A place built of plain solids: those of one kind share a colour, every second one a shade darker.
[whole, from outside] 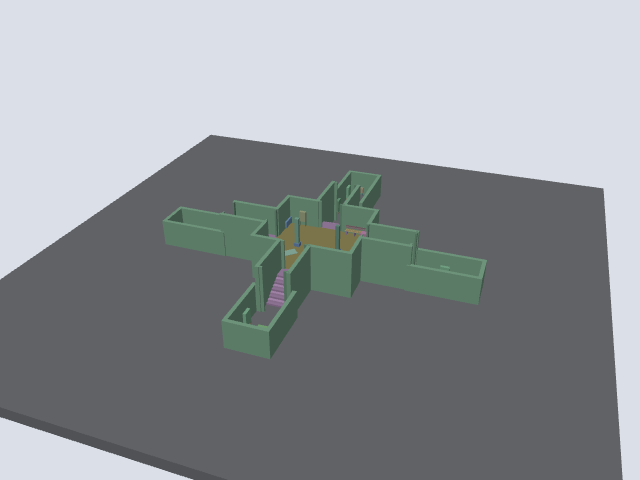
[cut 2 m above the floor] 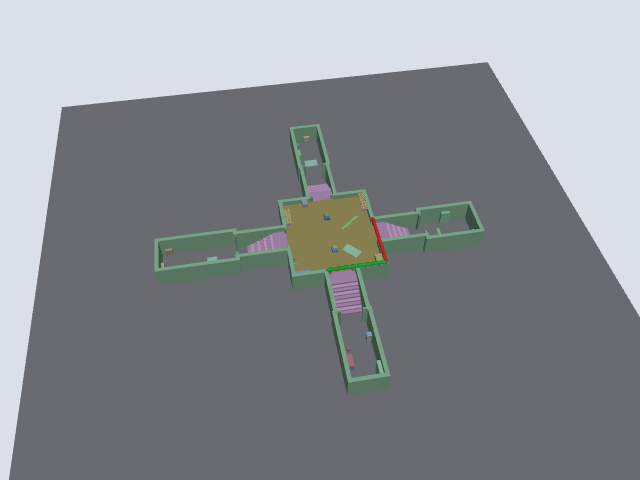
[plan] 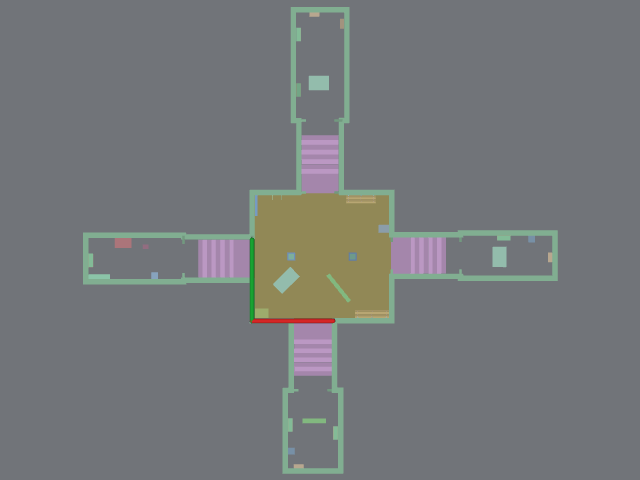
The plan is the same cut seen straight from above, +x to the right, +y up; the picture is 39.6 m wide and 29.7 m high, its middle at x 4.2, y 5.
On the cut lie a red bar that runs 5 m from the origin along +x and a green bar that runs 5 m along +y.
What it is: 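A pedestrian concourse under a road junction, its hall raised by a flight over the passages that come to it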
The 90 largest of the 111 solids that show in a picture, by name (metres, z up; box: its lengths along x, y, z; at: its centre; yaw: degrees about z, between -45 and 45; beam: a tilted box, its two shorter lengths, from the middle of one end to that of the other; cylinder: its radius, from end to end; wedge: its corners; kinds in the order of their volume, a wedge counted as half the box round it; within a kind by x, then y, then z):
{
 "wall_1": {"box": [0.34, 3.21, 2.56], "at": [-10.3, 3.85, 1.23]},
 "wall_2": {"box": [6.39, 0.34, 2.56], "at": [-7.27, 2.42, 1.23]},
 "wall_3": {"box": [6.39, 0.34, 2.56], "at": [-7.27, 5.29, 1.23]},
 "wall_4": {"box": [0.16, 0.52, 4.31], "at": [-4.24, 2.7, 2.11]},
 "wall_5": {"box": [0.16, 0.52, 4.31], "at": [-4.24, 5.01, 2.11]},
 "wall_6": {"box": [4.58, 0.34, 4.31], "at": [-2.12, 2.51, 2.11]},
 "wall_7": {"box": [4.58, 0.34, 4.31], "at": [-2.12, 5.19, 2.11]},
 "wall_8": {"box": [0.34, 2.85, 4.31], "at": [0.0, 1.26, 2.11]},
 "wall_9": {"box": [0.16, 0.52, 4.31], "at": [0.0, 5.01, 2.11]},
 "wall_10": {"box": [0.34, 3.09, 4.31], "at": [0.0, 6.57, 2.11]},
 "wall_11": {"box": [2.76, 0.34, 4.31], "at": [1.21, 0.0, 2.11]},
 "wall_12": {"box": [3.23, 0.34, 4.31], "at": [1.45, 7.94, 2.11]},
 "wall_13": {"box": [0.34, 5.33, 2.56], "at": [2.05, -6.8, 1.23]},
 "wall_14": {"box": [0.72, 0.34, 2.56], "at": [2.24, -4.3, 1.23]},
 "wall_15": {"box": [0.34, 4.64, 4.31], "at": [2.43, -2.15, 2.11]},
 "wall_16": {"box": [0.34, 7.2, 2.56], "at": [2.55, 15.82, 1.23]},
 "wall_17": {"box": [0.52, 0.16, 4.31], "at": [2.61, -4.3, 2.11]},
 "wall_18": {"box": [0.52, 0.16, 4.31], "at": [2.61, 0.0, 2.11]},
 "wall_19": {"box": [0.34, 4.78, 4.31], "at": [2.89, 10.17, 2.11]},
 "wall_20": {"box": [0.52, 0.16, 4.31], "at": [3.08, 7.94, 2.11]},
 "wall_21": {"box": [0.52, 0.16, 4.31], "at": [3.08, 12.39, 2.11]},
 "wall_22": {"box": [3.77, 0.34, 2.56], "at": [3.76, -9.3, 1.23]},
 "wall_23": {"box": [3.65, 0.34, 2.56], "at": [4.21, 19.25, 1.23]},
 "wall_24": {"box": [0.52, 0.16, 4.31], "at": [4.92, -4.3, 2.11]},
 "wall_25": {"box": [0.34, 4.64, 4.31], "at": [5.1, -2.15, 2.11]},
 "wall_26": {"box": [0.52, 0.16, 4.31], "at": [5.34, 7.94, 2.11]},
 "wall_27": {"box": [0.34, 5.33, 2.56], "at": [5.48, -6.8, 1.23]},
 "wall_28": {"box": [0.34, 4.78, 4.31], "at": [5.52, 10.17, 2.11]},
 "wall_29": {"box": [0.34, 7.2, 2.56], "at": [5.86, 15.82, 1.23]},
 "wall_30": {"box": [3.88, 0.34, 4.31], "at": [6.87, 0.0, 2.11]},
 "wall_31": {"box": [3.46, 0.34, 4.31], "at": [7.08, 7.94, 2.11]},
 "wall_32": {"box": [0.34, 3.08, 4.31], "at": [8.64, 1.37, 2.11]},
 "wall_33": {"box": [0.34, 2.96, 4.31], "at": [8.64, 6.63, 2.11]},
 "wall_34": {"box": [4.58, 0.34, 4.31], "at": [10.77, 2.75, 2.11]},
 "wall_35": {"box": [4.58, 0.34, 4.31], "at": [10.77, 5.32, 2.11]},
 "wall_36": {"box": [0.16, 0.52, 4.31], "at": [12.89, 2.93, 2.11]},
 "wall_37": {"box": [0.16, 0.52, 4.31], "at": [12.89, 5.14, 2.11]},
 "wall_38": {"box": [0.34, 0.45, 2.56], "at": [12.89, 5.38, 1.23]},
 "wall_39": {"box": [6.18, 0.34, 2.56], "at": [15.81, 2.64, 1.23]},
 "wall_40": {"box": [6.18, 0.34, 2.56], "at": [15.81, 5.43, 1.23]},
 "wall_41": {"box": [0.34, 3.13, 2.56], "at": [18.74, 4.03, 1.23]},
 "ground_1": {"box": [8.7, 8.0, 0.5], "at": [4.32, 3.97, 1.25]},
 "down_1": {"box": [0.27, 2.34, 0.22], "at": [-3.2, 3.85, 0.06]},
 "down_2": {"box": [0.27, 2.34, 0.38], "at": [-2.93, 3.85, 0.14]},
 "down_3": {"box": [0.27, 2.34, 0.55], "at": [-2.66, 3.85, 0.23]},
 "down_4": {"box": [0.27, 2.34, 0.72], "at": [-2.38, 3.85, 0.31]},
 "down_5": {"box": [0.27, 2.34, 0.88], "at": [-2.11, 3.85, 0.39]},
 "down_6": {"box": [0.27, 2.34, 1.05], "at": [-1.83, 3.85, 0.48]},
 "down_7": {"box": [0.27, 2.34, 1.22], "at": [-1.56, 3.85, 0.56]},
 "down_8": {"box": [0.27, 2.34, 1.38], "at": [-1.29, 3.85, 0.64]},
 "down_9": {"box": [1.2, 2.34, 1.55], "at": [-0.55, 3.85, 0.73]},
 "down_10": {"box": [2.33, 0.28, 0.22], "at": [3.76, -3.26, 0.06]},
 "down_11": {"box": [2.33, 0.28, 0.38], "at": [3.76, -2.98, 0.14]},
 "down_12": {"box": [2.33, 0.28, 0.55], "at": [3.76, -2.7, 0.23]},
 "down_13": {"box": [2.33, 0.28, 0.72], "at": [3.76, -2.42, 0.31]},
 "down_14": {"box": [2.33, 0.28, 0.88], "at": [3.76, -2.14, 0.39]},
 "down_15": {"box": [2.33, 0.28, 1.05], "at": [3.76, -1.85, 0.48]},
 "down_16": {"box": [2.33, 0.28, 1.22], "at": [3.76, -1.57, 0.56]},
 "down_17": {"box": [2.33, 0.28, 1.38], "at": [3.76, -1.29, 0.64]},
 "down_18": {"box": [2.33, 1.2, 1.55], "at": [3.76, -0.55, 0.73]},
 "down_19": {"box": [2.29, 1.2, 1.55], "at": [4.21, 8.49, 0.73]},
 "down_20": {"box": [2.29, 0.3, 1.38], "at": [4.21, 9.24, 0.64]},
 "down_21": {"box": [2.29, 0.3, 1.22], "at": [4.21, 9.54, 0.56]},
 "down_22": {"box": [2.29, 0.3, 1.05], "at": [4.21, 9.84, 0.48]},
 "down_23": {"box": [2.29, 0.3, 0.88], "at": [4.21, 10.14, 0.39]},
 "down_24": {"box": [2.29, 0.3, 0.72], "at": [4.21, 10.44, 0.31]},
 "down_25": {"box": [2.29, 0.3, 0.55], "at": [4.21, 10.74, 0.23]},
 "down_26": {"box": [2.29, 0.3, 0.38], "at": [4.21, 11.04, 0.14]},
 "down_27": {"box": [2.29, 0.3, 0.22], "at": [4.21, 11.34, 0.06]},
 "down_28": {"box": [1.2, 2.23, 1.55], "at": [9.19, 4.03, 0.73]},
 "down_29": {"box": [0.28, 2.23, 1.38], "at": [9.93, 4.03, 0.64]},
 "down_30": {"box": [0.28, 2.23, 1.22], "at": [10.2, 4.03, 0.56]},
 "down_31": {"box": [0.28, 2.23, 1.05], "at": [10.48, 4.03, 0.48]},
 "down_32": {"box": [0.28, 2.23, 0.88], "at": [10.75, 4.03, 0.39]},
 "down_33": {"box": [0.28, 2.23, 0.72], "at": [11.03, 4.03, 0.31]},
 "down_34": {"box": [0.28, 2.23, 0.55], "at": [11.3, 4.03, 0.23]},
 "down_35": {"box": [0.28, 2.23, 0.38], "at": [11.58, 4.03, 0.14]},
 "down_36": {"box": [0.28, 2.23, 0.22], "at": [11.85, 4.03, 0.06]},
 "cabinet_arm_body_1": {"box": [0.27, 0.83, 1.28], "at": [-9.98, 3.74, 0.76]},
 "cabinet_arm_body_2": {"box": [0.27, 0.83, 1.28], "at": [2.37, -6.45, 0.76]},
 "cabinet_arm_body_3": {"box": [0.27, 0.83, 1.28], "at": [2.87, 14.28, 0.76]},
 "cabinet_arm_body_4": {"box": [0.27, 0.83, 1.28], "at": [2.87, 17.71, 0.76]},
 "cabinet_arm_body_5": {"box": [0.27, 0.83, 1.28], "at": [5.16, -6.94, 0.76]},
 "cabinet_arm_body_6": {"box": [0.82, 0.28, 1.28], "at": [15.57, 5.11, 0.76]},
 "hall_column_1": {"box": [0.35, 0.35, 2.81], "at": [2.42, 3.97, 2.86]},
 "hall_column_2": {"box": [0.35, 0.35, 2.81], "at": [6.22, 3.97, 2.86]},
 "arm_cabinet_body_1": {"box": [1.33, 0.3, 1.47], "at": [-9.46, 2.74, 0.82]},
 "hall_machine_body_1": {"box": [0.85, 0.6, 1.02], "at": [0.59, 0.47, 2.11]},
 "hall_weigher_body_1": {"box": [0.65, 0.5, 0.83], "at": [8.15, 5.7, 2.02]},
 "leaflets_hall_case_1": {"box": [0.62, 0.3, 1.0], "at": [1.52, 7.62, 2.5]}
}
